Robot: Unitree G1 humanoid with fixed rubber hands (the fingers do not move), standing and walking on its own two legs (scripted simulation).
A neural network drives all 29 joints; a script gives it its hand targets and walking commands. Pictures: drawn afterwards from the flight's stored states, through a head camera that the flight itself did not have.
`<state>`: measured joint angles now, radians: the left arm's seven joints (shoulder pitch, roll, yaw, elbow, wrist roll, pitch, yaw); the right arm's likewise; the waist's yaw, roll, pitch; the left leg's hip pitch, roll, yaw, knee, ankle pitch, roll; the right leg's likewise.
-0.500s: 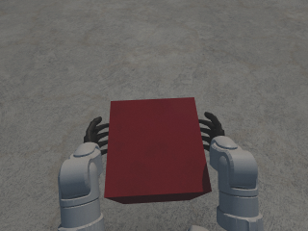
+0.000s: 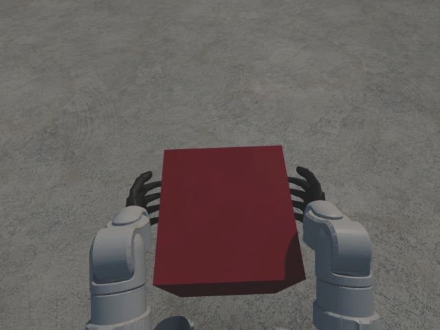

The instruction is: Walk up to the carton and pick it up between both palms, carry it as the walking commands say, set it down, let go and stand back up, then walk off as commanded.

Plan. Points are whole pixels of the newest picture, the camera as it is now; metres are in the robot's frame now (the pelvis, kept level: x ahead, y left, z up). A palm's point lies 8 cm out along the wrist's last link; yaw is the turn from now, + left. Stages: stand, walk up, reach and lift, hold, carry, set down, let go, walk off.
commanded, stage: carry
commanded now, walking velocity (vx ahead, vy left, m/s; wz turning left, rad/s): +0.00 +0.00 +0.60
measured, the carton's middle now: (225, 229) +0.29 -0.02 +0.00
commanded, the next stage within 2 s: none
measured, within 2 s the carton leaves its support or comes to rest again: neither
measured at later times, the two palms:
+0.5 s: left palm (34, 315) +0.15 +0.25 +0.08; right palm (230, 238) +0.23 -0.02 +0.08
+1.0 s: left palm out of the picture -0.01 +0.30 +0.07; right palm (168, 299) +0.16 +0.07 +0.08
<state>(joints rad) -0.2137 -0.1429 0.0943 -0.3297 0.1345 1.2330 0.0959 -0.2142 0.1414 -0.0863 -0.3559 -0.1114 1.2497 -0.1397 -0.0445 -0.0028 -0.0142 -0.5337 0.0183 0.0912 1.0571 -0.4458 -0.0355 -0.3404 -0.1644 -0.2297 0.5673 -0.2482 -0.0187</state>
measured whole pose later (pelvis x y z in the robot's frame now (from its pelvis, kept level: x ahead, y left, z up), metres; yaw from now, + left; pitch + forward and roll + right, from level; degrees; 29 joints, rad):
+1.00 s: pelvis -0.15 +0.03 -0.02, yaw +37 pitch +3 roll +3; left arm -0.22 -0.14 0.11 -0.33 0.15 1.24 0.10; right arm -0.24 0.15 -0.08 -0.32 -0.13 1.24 -0.13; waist -0.02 -0.05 -0.04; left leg -0.34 -0.01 0.12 0.58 -0.29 0.00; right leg -0.46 -0.27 -0.25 0.79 -0.43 0.06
